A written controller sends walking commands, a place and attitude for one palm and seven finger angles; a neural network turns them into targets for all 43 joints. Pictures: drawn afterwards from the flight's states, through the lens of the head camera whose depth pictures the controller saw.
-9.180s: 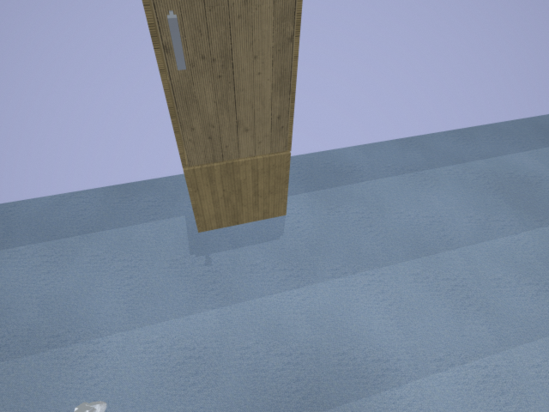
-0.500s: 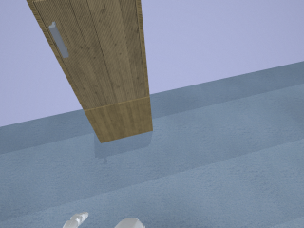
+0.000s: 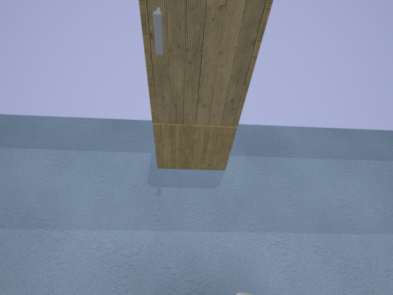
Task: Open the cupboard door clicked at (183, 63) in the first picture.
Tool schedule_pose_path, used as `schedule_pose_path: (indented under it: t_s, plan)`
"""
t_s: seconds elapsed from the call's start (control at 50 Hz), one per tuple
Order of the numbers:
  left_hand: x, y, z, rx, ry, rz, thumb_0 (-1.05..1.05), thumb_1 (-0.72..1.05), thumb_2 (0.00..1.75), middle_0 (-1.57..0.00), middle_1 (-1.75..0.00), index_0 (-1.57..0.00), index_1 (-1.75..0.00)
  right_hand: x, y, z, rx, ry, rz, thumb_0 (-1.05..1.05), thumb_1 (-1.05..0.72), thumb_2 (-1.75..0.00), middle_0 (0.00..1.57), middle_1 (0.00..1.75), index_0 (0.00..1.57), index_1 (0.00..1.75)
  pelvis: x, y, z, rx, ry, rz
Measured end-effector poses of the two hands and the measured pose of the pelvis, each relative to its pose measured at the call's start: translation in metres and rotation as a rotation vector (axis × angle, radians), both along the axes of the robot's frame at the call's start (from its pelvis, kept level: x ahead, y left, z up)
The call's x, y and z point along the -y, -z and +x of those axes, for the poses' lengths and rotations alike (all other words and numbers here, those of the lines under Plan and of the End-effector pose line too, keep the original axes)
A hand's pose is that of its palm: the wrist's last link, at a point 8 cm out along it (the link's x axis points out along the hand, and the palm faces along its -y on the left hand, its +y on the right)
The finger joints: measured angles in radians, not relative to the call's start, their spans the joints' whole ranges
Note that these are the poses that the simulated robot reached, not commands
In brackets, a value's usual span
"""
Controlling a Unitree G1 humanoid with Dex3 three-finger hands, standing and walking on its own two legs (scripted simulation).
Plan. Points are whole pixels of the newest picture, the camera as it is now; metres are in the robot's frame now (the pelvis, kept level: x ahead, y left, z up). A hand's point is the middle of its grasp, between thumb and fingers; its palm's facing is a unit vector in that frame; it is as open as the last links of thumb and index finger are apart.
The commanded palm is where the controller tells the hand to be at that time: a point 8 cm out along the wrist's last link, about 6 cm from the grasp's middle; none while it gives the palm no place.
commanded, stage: take the last steps up to it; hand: left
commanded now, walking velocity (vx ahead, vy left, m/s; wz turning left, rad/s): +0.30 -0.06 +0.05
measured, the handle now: (159, 31) +0.85 +0.21 +0.10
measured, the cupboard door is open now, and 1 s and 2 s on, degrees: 0 0 0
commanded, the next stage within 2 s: come to a stop and stand still in 0.94 s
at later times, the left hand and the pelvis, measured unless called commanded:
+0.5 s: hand out of the picture +0.01 +0.10 -0.16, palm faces +0.11 -0.98 -0.18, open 7.3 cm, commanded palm none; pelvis +0.08 -0.05 +0.01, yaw +2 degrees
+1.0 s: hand (135, 232) +0.28 +0.18 -0.17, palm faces +0.08 -0.98 -0.19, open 7.4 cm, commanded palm none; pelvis +0.25 +0.00 +0.00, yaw +0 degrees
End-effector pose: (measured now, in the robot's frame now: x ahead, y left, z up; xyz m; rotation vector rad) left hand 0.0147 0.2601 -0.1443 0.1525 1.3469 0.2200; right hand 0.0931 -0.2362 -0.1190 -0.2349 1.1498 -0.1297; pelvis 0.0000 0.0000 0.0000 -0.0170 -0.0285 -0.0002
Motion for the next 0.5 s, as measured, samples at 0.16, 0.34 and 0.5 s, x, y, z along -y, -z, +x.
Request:
schedule_pose_path:
  t_s: [0.16,0.34,0.5]
  plan:
    - [0.029,-0.010,0.025,0.058,0.053,-0.024,0.01,0.91,0.90,-0.20,-0.30,-0.19,-0.30,0.008,0.014,-0.041,-0.059,0.071,0.046,0.00,-0.92,-0.90,0.21,0.30,0.20,0.30,0.011,-0.002,0.008,0.001,-0.006,0.019]
    - [0.078,-0.010,0.035,0.108,0.006,-0.018,0.00,0.92,0.90,-0.20,-0.30,-0.20,-0.30,0.043,0.038,-0.085,-0.278,0.113,0.083,0.00,-0.91,-0.90,0.20,0.30,0.20,0.30,0.045,0.004,0.035,0.007,-0.019,0.031]
    - [0.107,-0.013,-0.010,-0.112,-0.069,-0.068,0.00,0.92,0.90,-0.20,-0.30,-0.20,-0.30,0.051,0.025,-0.022,-0.228,0.098,0.085,0.01,-0.91,-0.90,0.20,0.30,0.20,0.30,0.051,-0.006,0.076,-0.003,-0.037,0.032]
